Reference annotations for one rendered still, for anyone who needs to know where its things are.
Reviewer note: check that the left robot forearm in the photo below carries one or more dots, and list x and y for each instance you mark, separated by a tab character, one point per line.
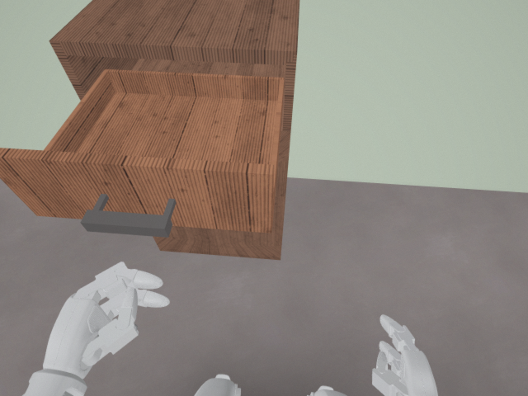
55	383

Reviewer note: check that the handle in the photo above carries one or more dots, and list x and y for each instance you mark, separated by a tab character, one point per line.
155	225

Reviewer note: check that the robot left thigh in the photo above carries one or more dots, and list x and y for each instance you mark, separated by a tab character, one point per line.
218	387

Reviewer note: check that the drawer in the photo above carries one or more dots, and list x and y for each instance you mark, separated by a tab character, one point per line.
209	141

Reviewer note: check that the robot left hand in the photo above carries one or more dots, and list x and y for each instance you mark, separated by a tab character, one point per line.
71	346

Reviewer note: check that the cabinet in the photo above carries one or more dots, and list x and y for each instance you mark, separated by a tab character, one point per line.
228	37

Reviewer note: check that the robot right hand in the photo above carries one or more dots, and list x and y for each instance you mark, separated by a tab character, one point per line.
410	373

